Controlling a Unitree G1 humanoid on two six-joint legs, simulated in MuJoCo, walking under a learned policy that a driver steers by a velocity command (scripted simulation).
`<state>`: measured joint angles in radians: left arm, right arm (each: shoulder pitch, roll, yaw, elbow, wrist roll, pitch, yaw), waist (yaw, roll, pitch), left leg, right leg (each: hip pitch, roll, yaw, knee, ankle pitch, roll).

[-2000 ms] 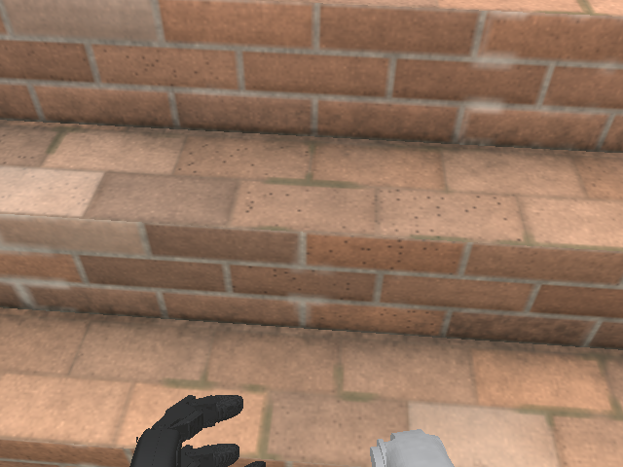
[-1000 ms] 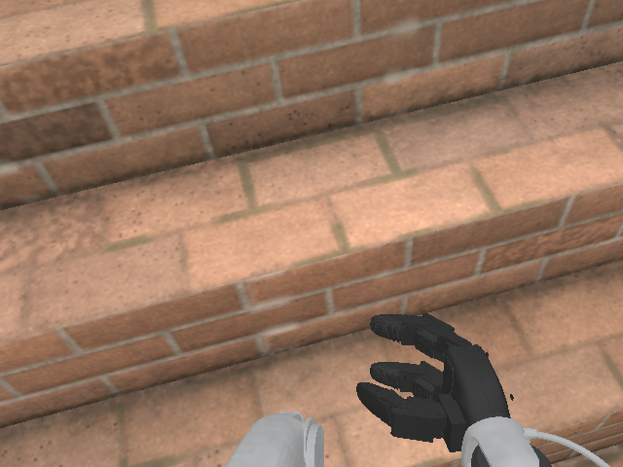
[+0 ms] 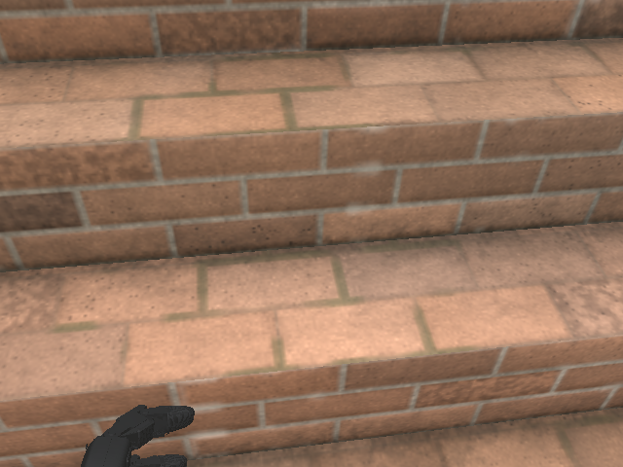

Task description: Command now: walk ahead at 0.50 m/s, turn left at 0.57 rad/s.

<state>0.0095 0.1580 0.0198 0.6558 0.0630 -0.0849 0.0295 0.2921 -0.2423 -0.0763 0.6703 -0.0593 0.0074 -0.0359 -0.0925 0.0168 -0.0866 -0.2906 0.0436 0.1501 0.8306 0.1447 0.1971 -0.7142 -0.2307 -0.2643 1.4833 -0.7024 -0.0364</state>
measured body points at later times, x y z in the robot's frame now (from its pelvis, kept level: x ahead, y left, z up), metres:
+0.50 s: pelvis +0.02 +0.10 +0.07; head +0.01 +0.13 +0.52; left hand +0.25 +0.33 -0.02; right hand +0.11 -0.18 -0.01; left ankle +0.03 +0.20 -0.59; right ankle -0.02 -0.09 -0.53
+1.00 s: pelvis +0.17 +0.16 +0.18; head +0.20 +0.18 +0.62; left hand +0.38 +0.36 +0.09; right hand +0.19 -0.09 +0.04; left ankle +0.04 +0.21 -0.58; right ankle +0.31 +0.08 -0.33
